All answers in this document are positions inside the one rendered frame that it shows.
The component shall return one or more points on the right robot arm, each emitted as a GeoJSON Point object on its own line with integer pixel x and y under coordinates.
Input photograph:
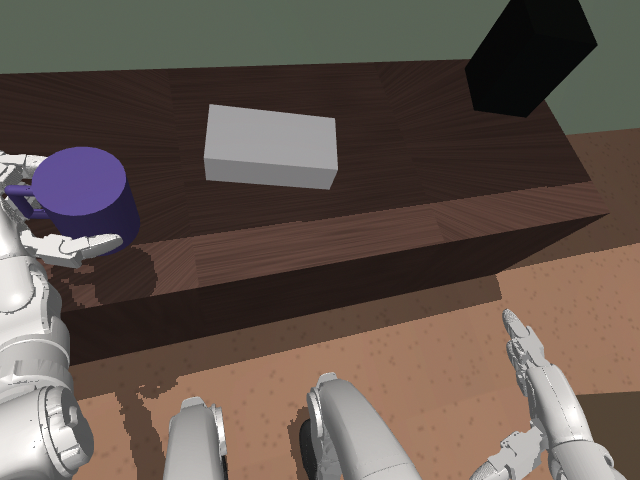
{"type": "Point", "coordinates": [581, 460]}

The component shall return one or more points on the left robot hand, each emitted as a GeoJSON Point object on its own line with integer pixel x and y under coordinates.
{"type": "Point", "coordinates": [16, 238]}

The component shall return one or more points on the left robot arm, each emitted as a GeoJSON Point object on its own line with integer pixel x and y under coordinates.
{"type": "Point", "coordinates": [43, 434]}

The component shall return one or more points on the right robot foot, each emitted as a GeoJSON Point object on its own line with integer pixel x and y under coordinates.
{"type": "Point", "coordinates": [307, 451]}

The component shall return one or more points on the right robot hand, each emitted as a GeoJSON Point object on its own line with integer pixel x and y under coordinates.
{"type": "Point", "coordinates": [556, 414]}

